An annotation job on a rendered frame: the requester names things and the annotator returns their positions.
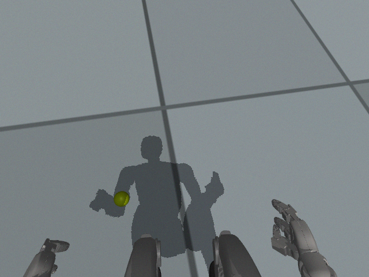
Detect left robot hand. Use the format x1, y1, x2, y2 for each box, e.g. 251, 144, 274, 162
23, 238, 70, 277

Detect ball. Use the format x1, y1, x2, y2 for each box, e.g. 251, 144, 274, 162
114, 191, 129, 207

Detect right robot arm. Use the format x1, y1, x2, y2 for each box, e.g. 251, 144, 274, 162
298, 252, 337, 277

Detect right robot hand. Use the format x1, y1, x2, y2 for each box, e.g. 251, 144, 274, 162
271, 199, 319, 261

